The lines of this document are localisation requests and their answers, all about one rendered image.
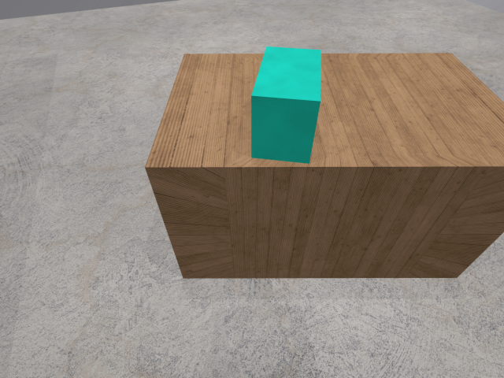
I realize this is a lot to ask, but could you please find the carton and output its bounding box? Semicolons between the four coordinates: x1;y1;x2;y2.
251;46;321;164

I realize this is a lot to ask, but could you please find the pedestal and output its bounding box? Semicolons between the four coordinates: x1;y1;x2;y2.
145;53;504;279

